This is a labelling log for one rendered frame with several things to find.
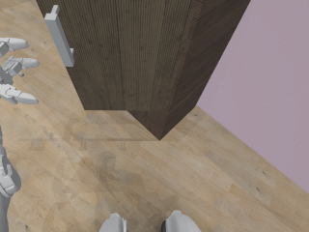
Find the robot left thigh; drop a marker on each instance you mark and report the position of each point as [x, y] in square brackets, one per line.
[114, 224]

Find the robot left hand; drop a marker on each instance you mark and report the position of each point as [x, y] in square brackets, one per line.
[12, 67]

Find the robot left upper arm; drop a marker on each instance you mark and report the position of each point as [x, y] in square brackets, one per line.
[10, 183]

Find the handle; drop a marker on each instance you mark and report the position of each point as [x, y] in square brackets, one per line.
[57, 33]

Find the robot left shin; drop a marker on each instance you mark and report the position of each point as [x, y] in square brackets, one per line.
[115, 215]

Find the cupboard door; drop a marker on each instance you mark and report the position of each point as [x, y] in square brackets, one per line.
[125, 51]

